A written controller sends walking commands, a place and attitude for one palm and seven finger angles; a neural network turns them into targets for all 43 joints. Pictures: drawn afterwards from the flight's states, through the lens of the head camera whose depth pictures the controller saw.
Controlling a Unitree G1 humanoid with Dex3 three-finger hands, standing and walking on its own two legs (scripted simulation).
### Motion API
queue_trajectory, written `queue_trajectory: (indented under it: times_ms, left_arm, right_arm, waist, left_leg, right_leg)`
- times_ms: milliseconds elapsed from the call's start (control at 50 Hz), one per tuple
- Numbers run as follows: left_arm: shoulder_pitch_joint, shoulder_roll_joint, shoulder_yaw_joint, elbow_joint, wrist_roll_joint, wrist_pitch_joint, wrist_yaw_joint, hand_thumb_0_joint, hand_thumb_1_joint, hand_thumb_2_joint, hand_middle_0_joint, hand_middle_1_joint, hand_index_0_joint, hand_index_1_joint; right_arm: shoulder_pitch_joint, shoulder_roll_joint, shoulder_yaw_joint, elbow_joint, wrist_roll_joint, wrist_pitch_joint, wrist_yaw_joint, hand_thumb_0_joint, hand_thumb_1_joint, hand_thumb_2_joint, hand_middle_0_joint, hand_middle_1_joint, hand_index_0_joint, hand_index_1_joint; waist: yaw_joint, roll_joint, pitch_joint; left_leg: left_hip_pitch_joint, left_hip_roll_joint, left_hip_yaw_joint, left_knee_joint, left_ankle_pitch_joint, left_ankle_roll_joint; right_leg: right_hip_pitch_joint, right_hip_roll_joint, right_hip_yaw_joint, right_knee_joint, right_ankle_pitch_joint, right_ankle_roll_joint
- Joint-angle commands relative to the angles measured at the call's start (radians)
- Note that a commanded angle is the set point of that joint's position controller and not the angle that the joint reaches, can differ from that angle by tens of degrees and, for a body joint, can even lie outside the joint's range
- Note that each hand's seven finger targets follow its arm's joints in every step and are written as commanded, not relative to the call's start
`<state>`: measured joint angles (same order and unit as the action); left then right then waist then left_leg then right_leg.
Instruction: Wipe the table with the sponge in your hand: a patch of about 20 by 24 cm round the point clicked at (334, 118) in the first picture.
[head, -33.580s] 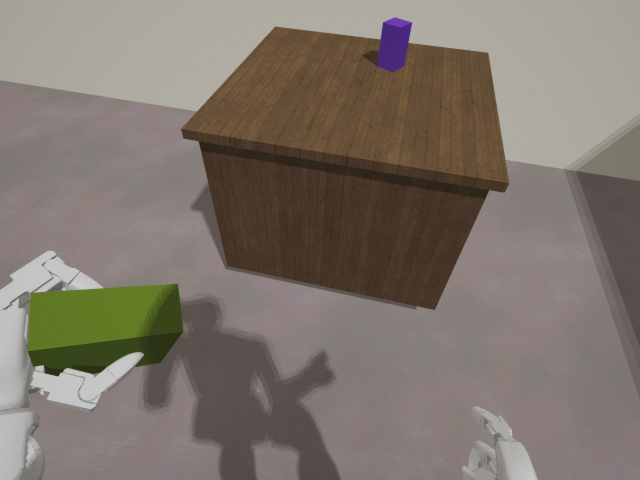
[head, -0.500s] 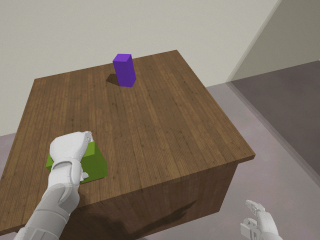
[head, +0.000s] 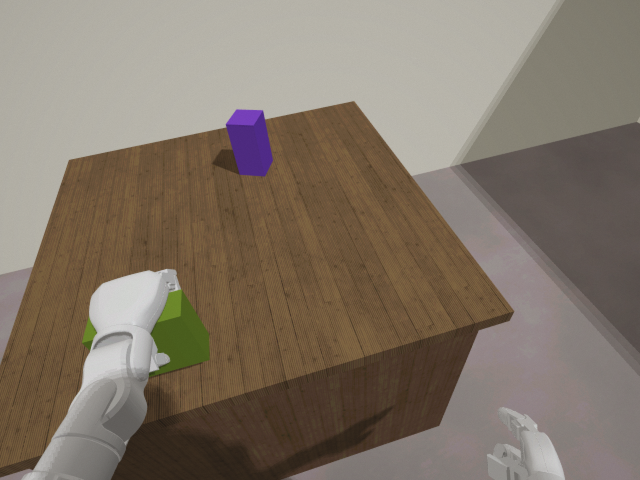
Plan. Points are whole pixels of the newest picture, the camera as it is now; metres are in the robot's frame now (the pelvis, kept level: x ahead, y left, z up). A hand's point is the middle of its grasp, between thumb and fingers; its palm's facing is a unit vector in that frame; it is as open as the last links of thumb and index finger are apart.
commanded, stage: move the sponge above the wiping area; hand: left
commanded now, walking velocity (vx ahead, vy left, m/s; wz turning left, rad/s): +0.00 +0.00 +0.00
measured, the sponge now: (157, 344) +0.28 +0.27 +0.00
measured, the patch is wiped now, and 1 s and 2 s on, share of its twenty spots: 0.00 0.00 0.05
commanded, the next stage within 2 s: lower the sponge onto the table in 0.14 s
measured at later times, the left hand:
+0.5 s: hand (150, 321) +0.29 +0.27 +0.05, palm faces -0.06 -0.10 -0.99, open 9.2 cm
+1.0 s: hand (163, 322) +0.30 +0.27 +0.03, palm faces -0.07 -0.09 -0.99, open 9.2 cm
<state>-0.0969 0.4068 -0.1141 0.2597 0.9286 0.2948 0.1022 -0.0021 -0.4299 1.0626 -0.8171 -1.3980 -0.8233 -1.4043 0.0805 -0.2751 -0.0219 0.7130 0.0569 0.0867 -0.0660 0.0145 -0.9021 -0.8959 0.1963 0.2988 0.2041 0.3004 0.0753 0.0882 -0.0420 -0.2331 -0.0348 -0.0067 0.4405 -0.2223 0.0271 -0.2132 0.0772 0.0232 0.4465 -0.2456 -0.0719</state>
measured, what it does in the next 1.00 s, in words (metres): stands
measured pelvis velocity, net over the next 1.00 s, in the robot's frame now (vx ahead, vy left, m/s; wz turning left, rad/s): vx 0.00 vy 0.01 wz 0.00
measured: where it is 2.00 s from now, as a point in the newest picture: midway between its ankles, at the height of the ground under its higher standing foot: outside the picture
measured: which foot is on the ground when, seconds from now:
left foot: down 0.00-1.00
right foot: down 0.00-1.00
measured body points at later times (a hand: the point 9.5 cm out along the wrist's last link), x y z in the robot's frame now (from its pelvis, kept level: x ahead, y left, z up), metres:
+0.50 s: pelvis +0.00 +0.01 +0.00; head -0.01 -0.03 +0.45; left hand +0.29 +0.27 +0.10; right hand +0.21 -0.21 -0.11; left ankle +0.00 +0.11 -0.74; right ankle -0.01 -0.08 -0.74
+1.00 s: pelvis +0.00 +0.01 +0.00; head +0.00 -0.03 +0.45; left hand +0.30 +0.27 +0.08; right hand +0.21 -0.22 -0.11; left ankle +0.01 +0.11 -0.74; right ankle -0.01 -0.08 -0.74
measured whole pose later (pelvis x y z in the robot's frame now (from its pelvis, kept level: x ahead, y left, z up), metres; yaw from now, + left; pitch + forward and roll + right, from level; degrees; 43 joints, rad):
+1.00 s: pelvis +0.00 +0.01 +0.00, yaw +0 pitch +2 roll +0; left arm -0.16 0.35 -0.16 0.34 0.96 0.35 0.15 0.00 -0.43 1.06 -0.82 -1.40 -0.82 -1.40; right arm 0.06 -0.25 0.00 0.71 0.06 0.12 -0.05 0.01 -0.90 -0.90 0.20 0.30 0.21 0.30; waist 0.07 0.08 -0.05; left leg -0.25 -0.04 0.00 0.44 -0.22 0.04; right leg -0.24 0.07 0.03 0.45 -0.25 -0.06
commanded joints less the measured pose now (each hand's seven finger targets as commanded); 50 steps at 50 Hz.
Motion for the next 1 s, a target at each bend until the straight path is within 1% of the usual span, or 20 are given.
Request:
queue_trajectory:
  times_ms: [0,160,200,220,300,320,380,400,420,500,560,660,700,720,800,820,880,900,920,980]
  left_arm:
    - [-0.386,0.244,0.123,-0.253,0.055,-0.023,0.066,0.0,0.1,1.3,-1.2,-1.6,-1.2,-1.6]
    - [-0.451,0.187,0.067,-0.151,0.051,0.04,0.076,0.0,0.1,1.3,-1.2,-1.6,-1.2,-1.6]
    - [-0.431,0.23,0.104,-0.145,0.057,0.055,0.064,0.0,0.1,1.3,-1.2,-1.6,-1.2,-1.6]
    - [-0.416,0.174,0.06,-0.152,0.047,0.056,0.056,0.0,0.1,1.3,-1.2,-1.6,-1.2,-1.6]
    - [-0.37,0.216,0.098,-0.176,0.057,0.063,0.034,0.0,0.1,1.3,-1.2,-1.6,-1.2,-1.6]
    - [-0.345,0.16,0.055,-0.198,0.048,0.058,0.03,0.0,0.1,1.3,-1.2,-1.6,-1.2,-1.6]
    - [-0.336,0.194,0.08,-0.187,0.049,0.053,0.026,0.0,0.1,1.3,-1.2,-1.6,-1.2,-1.6]
    - [-0.348,0.239,0.12,-0.2,0.053,0.053,0.029,0.0,0.1,1.3,-1.2,-1.6,-1.2,-1.6]
    - [-0.382,0.174,0.058,-0.228,0.049,0.045,0.03,0.0,0.1,1.3,-1.2,-1.6,-1.2,-1.6]
    - [-0.431,0.238,0.107,-0.248,0.063,0.022,0.051,0.0,0.1,1.3,-1.2,-1.6,-1.2,-1.6]
    - [-0.414,0.162,0.048,-0.203,0.055,0.017,0.061,0.0,0.1,1.3,-1.2,-1.6,-1.2,-1.6]
    - [-0.428,0.132,0.019,-0.157,0.053,0.028,0.065,0.0,0.1,1.3,-1.2,-1.6,-1.2,-1.6]
    - [-0.442,0.188,0.065,-0.149,0.068,0.034,0.068,0.0,0.1,1.3,-1.2,-1.6,-1.2,-1.6]
    - [-0.417,0.143,0.036,-0.166,0.058,0.028,0.072,0.0,0.1,1.3,-1.2,-1.6,-1.2,-1.6]
    - [-0.362,0.201,0.102,-0.136,0.068,0.042,0.086,0.0,0.1,1.3,-1.2,-1.6,-1.2,-1.6]
    - [-0.366,0.154,0.06,-0.132,0.064,0.047,0.087,0.0,0.1,1.3,-1.2,-1.6,-1.2,-1.6]
    - [-0.357,0.164,0.068,-0.118,0.069,0.059,0.093,0.0,0.1,1.3,-1.2,-1.6,-1.2,-1.6]
    - [-0.381,0.222,0.114,-0.126,0.072,0.06,0.096,0.0,0.1,1.3,-1.2,-1.6,-1.2,-1.6]
    - [-0.379,0.169,0.069,-0.133,0.064,0.059,0.096,0.0,0.1,1.3,-1.2,-1.6,-1.2,-1.6]
    - [-0.378,0.187,0.083,-0.113,0.071,0.051,0.095,0.0,0.1,1.3,-1.2,-1.6,-1.2,-1.6]
  right_arm:
    - [-0.181,-0.097,-0.021,-0.159,-0.001,-0.053,-0.001,0.0,-0.9,-0.9,0.2,0.3,0.2,0.3]
    - [-0.189,-0.092,-0.009,-0.146,0.01,-0.04,-0.006,0.0,-0.9,-0.9,0.2,0.3,0.2,0.3]
    - [-0.201,-0.101,-0.006,-0.148,0.005,-0.031,-0.003,0.0,-0.9,-0.9,0.2,0.3,0.2,0.3]
    - [-0.196,-0.09,-0.005,-0.156,0.008,-0.029,0.0,0.0,-0.9,-0.9,0.2,0.3,0.2,0.3]
    - [-0.206,-0.1,-0.003,-0.166,0.003,-0.014,0.011,0.0,-0.9,-0.9,0.2,0.3,0.2,0.3]
    - [-0.202,-0.09,-0.005,-0.177,0.004,-0.016,0.014,0.0,-0.9,-0.9,0.2,0.3,0.2,0.3]
    - [-0.202,-0.095,-0.002,-0.174,0.004,-0.013,0.015,0.0,-0.9,-0.9,0.2,0.3,0.2,0.3]
    - [-0.207,-0.101,-0.002,-0.17,0.002,-0.009,0.013,0.0,-0.9,-0.9,0.2,0.3,0.2,0.3]
    - [-0.203,-0.09,-0.004,-0.179,0.005,-0.013,0.011,0.0,-0.9,-0.9,0.2,0.3,0.2,0.3]
    - [-0.203,-0.095,-0.008,-0.165,0.0,-0.023,0.002,0.0,-0.9,-0.9,0.2,0.3,0.2,0.3]
    - [-0.187,-0.089,-0.011,-0.158,0.006,-0.032,0.001,0.0,-0.9,-0.9,0.2,0.3,0.2,0.3]
    - [-0.181,-0.092,-0.013,-0.153,0.009,-0.031,0.003,0.0,-0.9,-0.9,0.2,0.3,0.2,0.3]
    - [-0.189,-0.103,-0.012,-0.15,0.004,-0.024,0.004,0.0,-0.9,-0.9,0.2,0.3,0.2,0.3]
    - [-0.179,-0.093,-0.016,-0.161,0.007,-0.026,0.007,0.0,-0.9,-0.9,0.2,0.3,0.2,0.3]
    - [-0.19,-0.103,-0.013,-0.159,0.002,-0.015,0.015,0.0,-0.9,-0.9,0.2,0.3,0.2,0.3]
    - [-0.184,-0.095,-0.012,-0.162,0.005,-0.014,0.015,0.0,-0.9,-0.9,0.2,0.3,0.2,0.3]
    - [-0.194,-0.096,-0.011,-0.167,0.008,-0.014,0.017,0.0,-0.9,-0.9,0.2,0.3,0.2,0.3]
    - [-0.196,-0.107,-0.011,-0.159,0.005,-0.009,0.014,0.0,-0.9,-0.9,0.2,0.3,0.2,0.3]
    - [-0.187,-0.095,-0.012,-0.168,0.007,-0.009,0.012,0.0,-0.9,-0.9,0.2,0.3,0.2,0.3]
    - [-0.185,-0.1,-0.013,-0.158,0.008,-0.013,0.01,0.0,-0.9,-0.9,0.2,0.3,0.2,0.3]
  waist:
    - [0.006,-0.033,-0.235]
    - [-0.004,-0.057,-0.235]
    - [0.013,-0.051,-0.254]
    - [0.003,-0.048,-0.251]
    - [0.016,-0.049,-0.244]
    - [0.012,-0.044,-0.251]
    - [0.01,-0.091,-0.222]
    - [0.017,-0.068,-0.216]
    - [0.002,-0.06,-0.228]
    - [0.01,-0.042,-0.244]
    - [-0.003,-0.035,-0.224]
    - [-0.008,-0.048,-0.233]
    - [0.007,-0.051,-0.251]
    - [0.004,-0.044,-0.277]
    - [0.023,-0.063,-0.262]
    - [0.01,-0.073,-0.26]
    - [0.017,-0.086,-0.258]
    - [0.017,-0.077,-0.267]
    - [0.007,-0.058,-0.265]
    - [0.004,-0.081,-0.272]
  left_leg:
    - [0.115,-0.018,-0.05,-0.02,0.22,0.026]
    - [0.112,-0.013,-0.046,-0.041,0.184,0.018]
    - [0.111,-0.017,-0.054,-0.044,0.212,0.013]
    - [0.111,-0.016,-0.047,-0.041,0.225,0.015]
    - [0.105,-0.019,-0.058,-0.042,0.248,0.013]
    - [0.115,-0.014,-0.053,-0.039,0.26,0.015]
    - [0.097,-0.015,-0.057,-0.039,0.236,0.019]
    - [0.096,-0.016,-0.065,-0.048,0.222,0.016]
    - [0.106,-0.011,-0.055,-0.045,0.217,0.02]
    - [0.131,-0.011,-0.069,-0.043,0.217,0.017]
    - [0.13,-0.004,-0.068,-0.041,0.21,0.013]
    - [0.125,-0.003,-0.067,-0.038,0.197,0.01]
    - [0.12,-0.007,-0.072,-0.038,0.211,0.004]
    - [0.123,-0.005,-0.064,-0.033,0.228,0.007]
    - [0.093,-0.011,-0.067,-0.03,0.255,0.003]
    - [0.088,-0.009,-0.056,-0.027,0.247,0.009]
    - [0.08,-0.016,-0.053,-0.02,0.241,0.015]
    - [0.082,-0.017,-0.059,-0.023,0.236,0.013]
    - [0.078,-0.015,-0.048,-0.023,0.231,0.018]
    - [0.079,-0.019,-0.046,-0.007,0.239,0.022]
  right_leg:
    - [0.045,-0.033,0.106,-0.062,0.259,-0.009]
    - [0.049,-0.035,0.072,-0.073,0.194,-0.006]
    - [0.073,-0.033,0.087,-0.069,0.23,-0.013]
    - [0.083,-0.038,0.072,-0.065,0.25,-0.008]
    - [0.089,-0.033,0.088,-0.065,0.279,-0.015]
    - [0.093,-0.039,0.07,-0.059,0.286,-0.009]
    - [0.081,-0.037,0.08,-0.07,0.28,-0.006]
    - [0.075,-0.032,0.098,-0.074,0.252,-0.012]
    - [0.073,-0.038,0.08,-0.071,0.242,-0.006]
    - [0.054,-0.03,0.097,-0.075,0.223,-0.013]
    - [0.028,-0.031,0.071,-0.071,0.201,-0.011]
    - [0.016,-0.031,0.066,-0.069,0.189,-0.011]
    - [0.028,-0.027,0.084,-0.065,0.205,-0.016]
    - [0.052,-0.034,0.066,-0.053,0.225,-0.012]
    - [0.066,-0.031,0.091,-0.047,0.285,-0.017]
    - [0.07,-0.036,0.075,-0.044,0.284,-0.01]
    - [0.072,-0.039,0.086,-0.049,0.3,-0.008]
    - [0.075,-0.034,0.105,-0.048,0.298,-0.013]
    - [0.081,-0.04,0.088,-0.045,0.294,-0.008]
    - [0.078,-0.04,0.099,-0.045,0.331,-0.007]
